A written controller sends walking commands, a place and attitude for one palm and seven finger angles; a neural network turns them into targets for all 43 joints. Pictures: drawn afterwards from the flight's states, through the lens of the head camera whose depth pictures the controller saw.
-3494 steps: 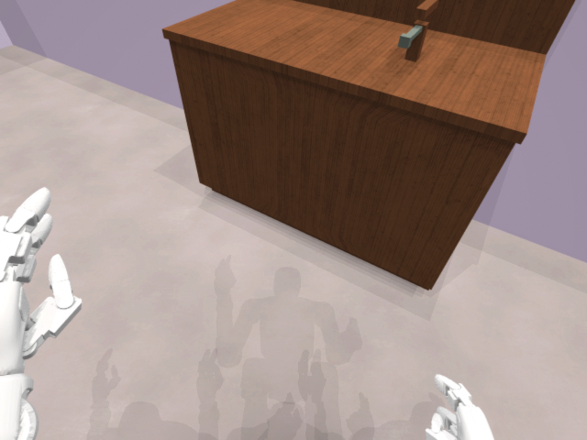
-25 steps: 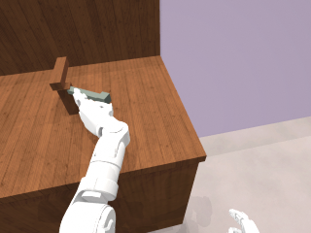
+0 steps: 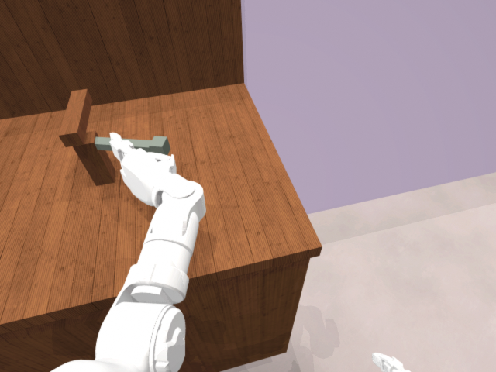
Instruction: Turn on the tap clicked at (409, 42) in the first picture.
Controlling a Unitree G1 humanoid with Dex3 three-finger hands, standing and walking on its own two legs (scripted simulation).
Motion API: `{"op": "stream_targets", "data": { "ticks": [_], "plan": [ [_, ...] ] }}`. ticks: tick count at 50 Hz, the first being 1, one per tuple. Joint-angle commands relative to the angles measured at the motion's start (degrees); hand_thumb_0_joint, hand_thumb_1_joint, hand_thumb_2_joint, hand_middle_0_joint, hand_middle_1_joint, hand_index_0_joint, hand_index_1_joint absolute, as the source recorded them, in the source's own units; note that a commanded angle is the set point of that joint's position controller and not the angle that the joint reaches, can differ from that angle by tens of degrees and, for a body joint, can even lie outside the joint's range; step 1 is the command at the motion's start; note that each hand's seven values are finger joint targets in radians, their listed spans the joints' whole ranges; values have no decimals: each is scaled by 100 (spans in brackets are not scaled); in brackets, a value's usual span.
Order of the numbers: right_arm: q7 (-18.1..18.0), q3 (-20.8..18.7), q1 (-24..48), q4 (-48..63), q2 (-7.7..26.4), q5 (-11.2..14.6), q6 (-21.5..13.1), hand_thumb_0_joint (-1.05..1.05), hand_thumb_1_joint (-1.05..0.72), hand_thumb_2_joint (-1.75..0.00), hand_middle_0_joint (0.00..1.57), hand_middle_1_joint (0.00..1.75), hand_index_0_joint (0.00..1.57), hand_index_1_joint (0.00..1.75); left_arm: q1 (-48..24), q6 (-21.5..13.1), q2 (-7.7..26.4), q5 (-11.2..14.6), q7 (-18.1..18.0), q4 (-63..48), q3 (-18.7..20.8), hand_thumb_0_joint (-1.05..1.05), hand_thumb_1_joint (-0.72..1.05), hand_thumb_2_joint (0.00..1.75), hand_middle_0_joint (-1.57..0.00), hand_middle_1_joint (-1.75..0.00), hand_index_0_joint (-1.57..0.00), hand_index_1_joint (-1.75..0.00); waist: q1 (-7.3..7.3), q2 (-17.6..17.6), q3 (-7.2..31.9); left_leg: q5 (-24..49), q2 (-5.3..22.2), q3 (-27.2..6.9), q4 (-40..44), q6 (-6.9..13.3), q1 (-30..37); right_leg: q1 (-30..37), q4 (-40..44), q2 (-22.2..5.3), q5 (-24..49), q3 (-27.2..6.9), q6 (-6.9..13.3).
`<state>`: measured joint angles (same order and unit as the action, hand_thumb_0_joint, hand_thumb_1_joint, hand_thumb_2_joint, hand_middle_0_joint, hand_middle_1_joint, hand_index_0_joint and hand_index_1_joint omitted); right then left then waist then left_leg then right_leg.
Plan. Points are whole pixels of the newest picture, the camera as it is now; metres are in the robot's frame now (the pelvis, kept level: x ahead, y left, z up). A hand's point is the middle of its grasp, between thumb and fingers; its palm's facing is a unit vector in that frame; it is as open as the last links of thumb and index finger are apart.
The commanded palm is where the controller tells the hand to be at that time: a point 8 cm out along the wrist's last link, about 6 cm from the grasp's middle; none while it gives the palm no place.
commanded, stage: push the lever round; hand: left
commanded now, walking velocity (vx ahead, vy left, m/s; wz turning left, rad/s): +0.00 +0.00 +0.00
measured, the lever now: (160, 147) +0.46 +0.18 +0.13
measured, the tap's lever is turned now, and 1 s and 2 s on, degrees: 69 77 77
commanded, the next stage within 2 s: lift the hand up off the lever in 0.04 s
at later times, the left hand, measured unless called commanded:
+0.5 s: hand (172, 154) +0.44 +0.15 +0.13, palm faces +0.76 -0.63 -0.12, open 7.9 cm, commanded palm +0.39 +0.18 +0.14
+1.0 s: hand (170, 148) +0.43 +0.15 +0.16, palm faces +0.74 -0.66 -0.10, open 7.8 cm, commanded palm +0.37 +0.17 +0.16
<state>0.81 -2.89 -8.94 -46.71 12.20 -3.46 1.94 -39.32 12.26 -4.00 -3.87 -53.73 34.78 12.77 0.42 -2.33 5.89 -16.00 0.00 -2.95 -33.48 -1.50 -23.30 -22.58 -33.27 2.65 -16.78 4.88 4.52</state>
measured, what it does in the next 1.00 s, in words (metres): stands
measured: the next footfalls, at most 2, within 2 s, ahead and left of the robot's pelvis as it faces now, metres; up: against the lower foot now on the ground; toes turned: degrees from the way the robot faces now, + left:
none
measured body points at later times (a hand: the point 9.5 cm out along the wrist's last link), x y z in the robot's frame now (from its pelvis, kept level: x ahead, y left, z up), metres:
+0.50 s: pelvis +0.00 +0.00 +0.00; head +0.02 -0.02 +0.45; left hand +0.40 +0.18 +0.14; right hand +0.12 -0.24 -0.13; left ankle +0.01 +0.14 -0.73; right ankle +0.00 -0.06 -0.73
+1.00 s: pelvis +0.01 +0.00 +0.00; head +0.00 -0.01 +0.45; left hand +0.38 +0.18 +0.16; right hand +0.17 -0.22 -0.11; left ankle +0.01 +0.14 -0.73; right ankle +0.00 -0.06 -0.73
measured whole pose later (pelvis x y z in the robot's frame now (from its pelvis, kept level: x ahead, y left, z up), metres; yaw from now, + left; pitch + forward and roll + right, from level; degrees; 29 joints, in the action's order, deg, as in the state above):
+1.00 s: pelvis +0.01 +0.00 +0.00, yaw +0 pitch +4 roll +0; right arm 1.3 -2.4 -6.0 -46.2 11.3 -3.1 0.8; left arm -40.2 18.0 -5.1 -2.1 -52.1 30.2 12.2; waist -0.8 -2.4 5.4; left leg -15.4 -0.2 -2.4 -30.6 -1.2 -19.1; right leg -18.6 -30.5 2.5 -16.1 4.4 4.1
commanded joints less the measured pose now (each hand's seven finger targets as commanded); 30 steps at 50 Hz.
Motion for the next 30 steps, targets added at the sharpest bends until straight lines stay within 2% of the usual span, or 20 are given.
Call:
{"op": "stream_targets", "data": {
  "ticks": [1,4,5,6,8,10,11,12,15,16,17,18,21,23,25,26,28,30],
  "plan": [
    [-40,-139,508,656,616,-12,-237,0,-90,-90,20,30,20,30,-2866,-278,696,-212,12,-959,-136,0,90,90,-15,-15,-15,-15,132,673,1517,1180,-3,292,130,204,425,805,667,-385,1253,-274,-368],
    [-32,-133,447,694,585,-21,-251,0,-90,-90,20,30,20,30,-2889,-328,666,-219,-14,-898,-114,0,90,90,-15,-15,-15,-15,132,727,1750,1226,-15,328,91,201,402,898,600,-422,1488,-312,-408],
    [-28,-129,443,688,576,-16,-243,0,-90,-90,20,30,20,30,-2915,-329,678,-235,-12,-889,-113,0,90,90,-15,-15,-15,-15,140,624,1755,1244,-18,344,82,195,393,911,595,-439,1586,-332,-413],
    [-44,-149,403,664,611,-32,-230,0,-90,-90,20,30,20,30,-2881,-349,832,-237,0,-892,12,0,90,90,-15,-15,-15,-15,100,651,1776,1272,-25,308,102,196,363,955,568,-398,1540,-294,-387],
    [-28,-122,401,706,584,-14,-232,0,-90,-90,20,30,20,30,-2977,-369,750,-238,0,-827,-43,0,90,90,-15,-15,-15,-15,139,634,1709,1223,-17,332,92,203,340,886,576,-422,1514,-317,-403],
    [-27,-141,402,738,585,-9,-229,0,-90,-90,20,30,20,30,-2896,-374,848,-232,3,-891,41,0,90,90,-15,-15,-15,-15,110,673,1819,1227,-20,353,79,201,318,991,583,-432,1606,-340,-421],
    [-49,-148,402,710,619,-28,-226,0,-90,-90,20,30,20,30,-2889,-386,992,-235,13,-890,149,0,90,90,-15,-15,-15,-15,91,658,1789,1218,-29,325,109,216,310,1009,592,-406,1550,-321,-408],
    [-40,-131,415,753,583,3,-226,0,-90,-90,20,30,20,30,-2792,-371,917,-212,26,-828,117,0,90,90,-15,-15,-15,-15,90,688,1760,1142,-21,346,128,213,282,1009,621,-433,1481,-345,-431],
    [-53,-118,431,723,584,-3,-260,0,-90,-90,20,30,20,30,-3119,-372,954,-231,15,-817,98,0,90,90,-15,-15,-15,-15,147,725,1613,891,-5,352,162,232,257,901,755,-433,1093,-375,-444],
    [-72,-139,449,681,616,-8,-260,0,-90,-90,20,30,20,30,-3117,-387,1111,-233,28,-838,198,0,90,90,-15,-15,-15,-15,126,639,1604,869,-8,319,181,236,266,894,758,-387,927,-354,-403],
    [-57,-118,462,722,576,4,-277,0,-90,-90,20,30,20,30,-3135,-391,954,-226,31,-849,84,0,90,90,-15,-15,-15,-15,125,580,1634,845,-15,342,191,239,308,873,767,-402,886,-367,-412],
    [-56,-114,429,695,585,-10,-289,0,-90,-90,20,30,20,30,-3220,-395,979,-240,21,-813,84,0,90,90,-15,-15,-15,-15,162,669,1629,857,-5,339,177,243,314,871,772,-412,942,-365,-426],
    [-66,-141,419,672,603,-25,-293,0,-90,-90,20,30,20,30,-3144,-384,1145,-247,29,-814,242,0,90,90,-15,-15,-15,-15,108,614,1666,884,1,328,211,242,319,952,775,-387,951,-336,-406],
    [-37,-137,374,717,592,-24,-314,0,-90,-90,20,30,20,30,-3123,-386,1006,-241,34,-945,137,0,90,90,-15,-15,-15,-15,102,587,1787,1160,10,364,201,230,455,1005,690,-384,1320,-312,-396],
    [-33,-141,346,743,594,-26,-297,0,-90,-90,20,30,20,30,-3008,-340,1060,-225,48,-1056,188,0,90,90,-15,-15,-15,-15,72,627,1902,1331,10,381,193,217,477,1169,652,-416,1727,-324,-427],
    [-46,-158,365,732,618,-25,-285,0,-90,-90,20,30,20,30,-2962,-339,1204,-219,68,-1122,301,0,90,90,-15,-15,-15,-15,37,529,1924,1446,15,361,220,213,504,1237,613,-387,1758,-288,-386],
    [-13,-164,358,806,586,-22,-295,0,-90,-90,20,30,20,30,-2811,-309,966,-224,86,-1411,92,0,90,90,-15,-15,-15,-15,14,466,2074,1765,21,415,183,191,679,1324,532,-387,2158,-271,-377],
    [6,-163,366,805,601,-13,-281,0,-90,-90,20,30,20,30,-2687,-194,833,-211,122,-1475,-43,0,90,90,-15,-15,-15,-15,39,537,1998,1942,34,417,169,173,753,1331,521,-395,2408,-247,-379]
  ]
}}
